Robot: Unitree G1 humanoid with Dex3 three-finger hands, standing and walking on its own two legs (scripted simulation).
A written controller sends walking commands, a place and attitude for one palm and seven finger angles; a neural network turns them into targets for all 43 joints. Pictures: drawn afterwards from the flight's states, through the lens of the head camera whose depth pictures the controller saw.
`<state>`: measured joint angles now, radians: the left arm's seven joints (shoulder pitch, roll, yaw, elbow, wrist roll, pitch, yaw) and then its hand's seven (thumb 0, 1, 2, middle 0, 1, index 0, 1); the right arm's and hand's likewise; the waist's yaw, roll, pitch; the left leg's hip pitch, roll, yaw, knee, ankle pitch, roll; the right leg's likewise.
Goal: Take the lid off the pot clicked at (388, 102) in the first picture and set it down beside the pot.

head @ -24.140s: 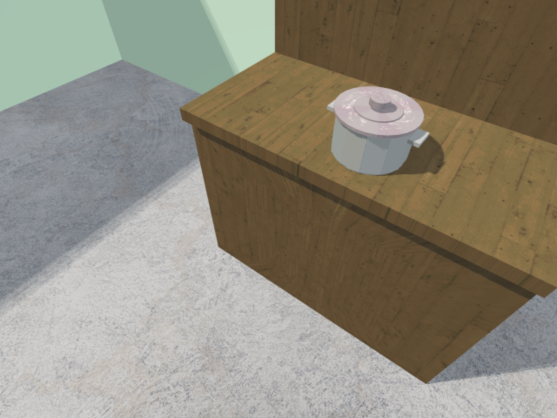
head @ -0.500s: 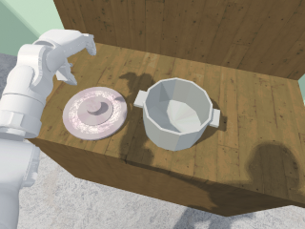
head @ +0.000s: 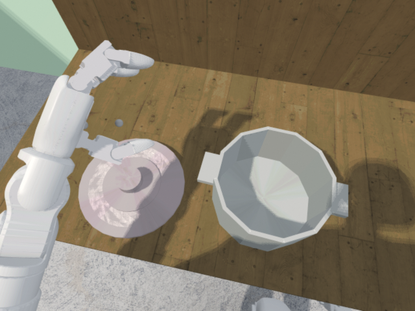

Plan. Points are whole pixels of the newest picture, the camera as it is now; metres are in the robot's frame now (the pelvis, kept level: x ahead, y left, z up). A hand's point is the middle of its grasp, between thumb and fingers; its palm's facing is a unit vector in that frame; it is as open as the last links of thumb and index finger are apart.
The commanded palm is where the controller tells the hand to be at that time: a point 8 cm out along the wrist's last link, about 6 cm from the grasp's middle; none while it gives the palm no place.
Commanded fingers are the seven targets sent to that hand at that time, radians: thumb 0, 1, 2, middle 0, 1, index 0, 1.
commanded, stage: stand still and regain balance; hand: left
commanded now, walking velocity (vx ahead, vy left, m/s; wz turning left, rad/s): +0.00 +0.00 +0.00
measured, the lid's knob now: (129, 179) +0.33 +0.16 +0.02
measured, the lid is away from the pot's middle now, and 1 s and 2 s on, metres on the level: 0.25 0.25 0.25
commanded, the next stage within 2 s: none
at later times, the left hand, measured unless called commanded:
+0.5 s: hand out of the picture +0.40 +0.24 +0.28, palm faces +0.17 -0.89 -0.42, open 10.8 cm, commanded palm +0.34 +0.21 +0.23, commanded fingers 0.00 0.07 0.68 -0.34 -0.80 -0.34 -0.80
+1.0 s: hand out of the picture +0.35 +0.36 +0.30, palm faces +0.11 -0.99 -0.10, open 10.8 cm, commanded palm +0.32 +0.35 +0.23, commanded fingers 0.00 0.07 0.68 -0.34 -0.80 -0.34 -0.80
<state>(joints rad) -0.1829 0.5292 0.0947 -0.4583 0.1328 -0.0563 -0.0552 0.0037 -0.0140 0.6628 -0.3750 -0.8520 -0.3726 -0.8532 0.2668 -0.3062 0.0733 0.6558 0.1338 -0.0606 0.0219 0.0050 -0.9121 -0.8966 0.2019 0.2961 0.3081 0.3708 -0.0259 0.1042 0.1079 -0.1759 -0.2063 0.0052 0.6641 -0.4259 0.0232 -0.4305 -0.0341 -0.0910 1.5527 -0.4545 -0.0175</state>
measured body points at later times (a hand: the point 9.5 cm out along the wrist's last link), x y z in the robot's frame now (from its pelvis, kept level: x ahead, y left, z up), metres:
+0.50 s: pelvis +0.03 +0.13 -0.05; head +0.19 +0.10 +0.37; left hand +0.39 +0.29 +0.30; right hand +0.10 -0.15 -0.19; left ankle -0.11 +0.33 -0.68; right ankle -0.12 +0.03 -0.59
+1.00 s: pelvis +0.03 +0.21 +0.00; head +0.15 +0.24 +0.44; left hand +0.34 +0.41 +0.30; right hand +0.12 -0.08 -0.11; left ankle -0.04 +0.32 -0.71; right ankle -0.14 +0.09 -0.51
